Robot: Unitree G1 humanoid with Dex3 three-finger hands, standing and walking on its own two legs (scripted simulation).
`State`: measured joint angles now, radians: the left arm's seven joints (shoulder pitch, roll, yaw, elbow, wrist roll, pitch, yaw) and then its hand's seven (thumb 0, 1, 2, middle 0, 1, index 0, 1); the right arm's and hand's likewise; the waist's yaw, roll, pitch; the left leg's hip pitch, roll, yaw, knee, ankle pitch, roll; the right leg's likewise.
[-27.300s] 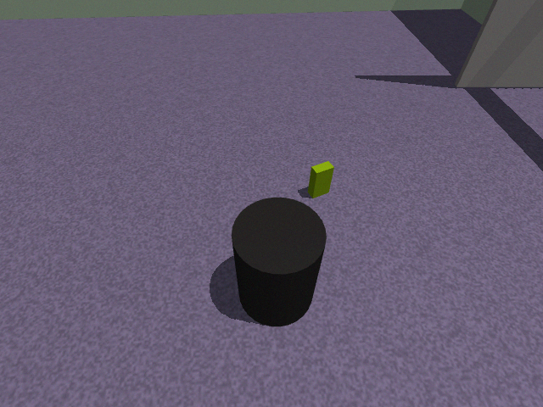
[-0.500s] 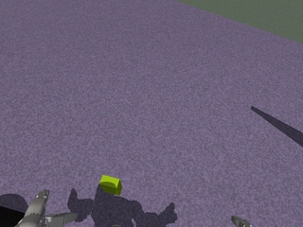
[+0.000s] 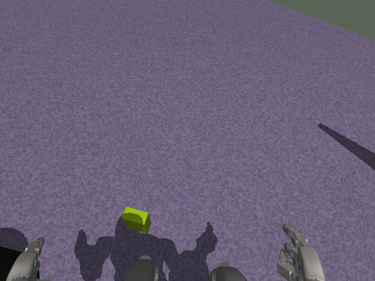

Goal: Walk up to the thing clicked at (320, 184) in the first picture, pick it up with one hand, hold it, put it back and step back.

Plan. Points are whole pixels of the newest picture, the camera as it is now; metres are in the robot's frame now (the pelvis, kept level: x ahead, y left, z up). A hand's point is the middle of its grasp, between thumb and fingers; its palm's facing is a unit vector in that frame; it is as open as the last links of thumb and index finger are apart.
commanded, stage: go down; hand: left
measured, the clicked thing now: (137, 220) +0.38 +0.20 -0.61
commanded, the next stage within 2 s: none
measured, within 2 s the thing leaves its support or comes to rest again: neither
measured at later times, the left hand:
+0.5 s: hand (55, 239) +0.23 +0.34 -0.20, palm faces +0.14 -0.96 -0.25, open 17.5 cm
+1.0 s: hand (54, 223) +0.28 +0.38 -0.25, palm faces +0.19 -0.97 -0.18, open 17.4 cm
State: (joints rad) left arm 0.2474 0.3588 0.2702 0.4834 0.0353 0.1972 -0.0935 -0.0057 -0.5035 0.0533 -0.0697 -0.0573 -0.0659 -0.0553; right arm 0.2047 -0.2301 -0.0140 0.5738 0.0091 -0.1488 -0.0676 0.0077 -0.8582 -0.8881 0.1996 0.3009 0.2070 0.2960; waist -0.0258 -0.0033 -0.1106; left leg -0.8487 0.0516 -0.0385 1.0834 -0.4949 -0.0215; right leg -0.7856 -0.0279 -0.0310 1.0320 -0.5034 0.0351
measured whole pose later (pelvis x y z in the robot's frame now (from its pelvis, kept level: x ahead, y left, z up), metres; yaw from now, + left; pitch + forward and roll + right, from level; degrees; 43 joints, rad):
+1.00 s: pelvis -0.07 +0.00 -0.22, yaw -4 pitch +32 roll -6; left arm -0.37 0.74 0.75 0.94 -0.13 -0.34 -0.56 -0.01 -0.53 0.06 -0.06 -0.10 -0.06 -0.08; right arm 0.12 -0.32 0.05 0.67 -0.03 -0.17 -0.05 0.01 -0.90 -0.90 0.20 0.30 0.21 0.30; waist -0.05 -0.03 -0.15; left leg -1.87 0.05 -0.13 1.95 -0.65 -0.04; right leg -1.78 -0.01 -0.05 1.90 -0.68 0.03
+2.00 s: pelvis -0.08 +0.00 -0.31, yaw -6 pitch +31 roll -7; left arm -0.51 0.87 0.86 1.02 -0.17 -0.34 -0.68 -0.01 -0.47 0.08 -0.04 -0.07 -0.03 -0.06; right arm 0.11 -0.35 0.08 0.71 -0.04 -0.16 -0.02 0.00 -0.92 -0.91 0.20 0.30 0.21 0.30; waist -0.05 -0.04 -0.11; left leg -2.10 0.03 -0.16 2.22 -0.68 -0.04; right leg -2.01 0.00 -0.05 2.16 -0.71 0.04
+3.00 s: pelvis -0.09 +0.01 -0.41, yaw -12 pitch +20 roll -13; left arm -0.61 0.83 0.69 1.33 -0.22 -0.86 -0.59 -0.02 -0.59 0.03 -0.08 -0.09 -0.07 -0.10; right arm -0.12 -0.35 0.33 0.66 -0.24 -0.09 0.06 0.00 -0.94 -0.91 0.20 0.30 0.21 0.30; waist -0.17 -0.20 0.15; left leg -2.25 0.01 -0.30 2.60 -0.72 -0.04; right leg -2.11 0.07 -0.12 2.44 -0.71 0.06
